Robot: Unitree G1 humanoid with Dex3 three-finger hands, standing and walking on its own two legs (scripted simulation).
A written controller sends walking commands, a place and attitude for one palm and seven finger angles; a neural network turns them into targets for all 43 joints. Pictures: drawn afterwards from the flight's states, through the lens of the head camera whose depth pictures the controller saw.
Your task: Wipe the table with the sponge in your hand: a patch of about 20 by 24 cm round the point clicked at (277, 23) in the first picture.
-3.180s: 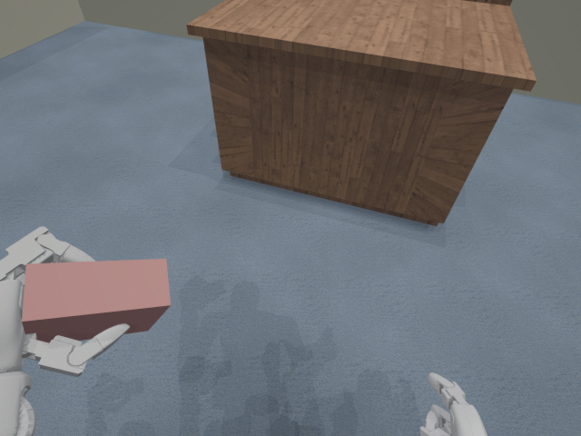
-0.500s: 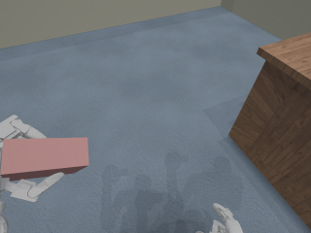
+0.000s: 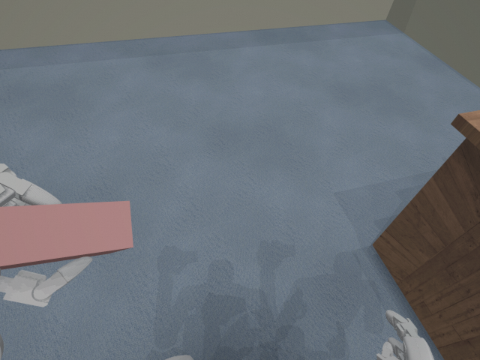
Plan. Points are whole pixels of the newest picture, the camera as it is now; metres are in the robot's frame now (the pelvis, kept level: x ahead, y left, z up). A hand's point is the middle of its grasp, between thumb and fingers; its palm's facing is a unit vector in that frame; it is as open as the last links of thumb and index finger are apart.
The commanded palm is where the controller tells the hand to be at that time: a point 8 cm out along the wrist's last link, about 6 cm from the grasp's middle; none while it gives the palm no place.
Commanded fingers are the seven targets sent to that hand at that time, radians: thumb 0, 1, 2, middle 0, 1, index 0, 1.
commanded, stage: walk to a spot facing it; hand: left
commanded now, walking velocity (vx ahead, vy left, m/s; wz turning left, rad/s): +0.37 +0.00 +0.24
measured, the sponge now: (80, 234) +0.22 +0.21 +0.17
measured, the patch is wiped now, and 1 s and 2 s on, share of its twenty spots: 0.00 0.00 0.00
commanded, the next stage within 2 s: turn to face it in 0.70 s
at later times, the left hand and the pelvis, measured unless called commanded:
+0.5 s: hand (95, 174) +0.31 +0.23 +0.17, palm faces +0.54 -0.72 -0.43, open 9.5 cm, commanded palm +0.24 +0.26 +0.19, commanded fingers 0.00 0.10 1.30 -1.20 -1.60 -1.20 -1.60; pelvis +0.12 -0.04 +0.00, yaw +8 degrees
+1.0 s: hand (71, 134) +0.36 +0.28 +0.18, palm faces +0.61 -0.67 -0.42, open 9.5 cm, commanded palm +0.30 +0.30 +0.19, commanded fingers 0.00 0.10 1.30 -1.20 -1.60 -1.20 -1.60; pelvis +0.21 -0.01 +0.00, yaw +14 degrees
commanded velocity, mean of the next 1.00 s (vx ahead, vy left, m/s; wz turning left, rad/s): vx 0.22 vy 0.00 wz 0.14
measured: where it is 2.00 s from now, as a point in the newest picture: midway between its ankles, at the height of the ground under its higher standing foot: outside the picture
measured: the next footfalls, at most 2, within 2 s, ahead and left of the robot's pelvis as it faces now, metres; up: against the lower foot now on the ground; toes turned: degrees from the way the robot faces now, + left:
right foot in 0.40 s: +0.20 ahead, -0.14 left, +0.00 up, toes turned -5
left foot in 0.80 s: +0.28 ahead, +0.13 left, +0.00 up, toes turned +24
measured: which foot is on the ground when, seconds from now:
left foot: down 0.00-0.40, up 0.42-0.78, down 0.80-1.00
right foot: down 0.00-0.02, up 0.04-0.38, down 0.40-0.80, up 0.82-1.00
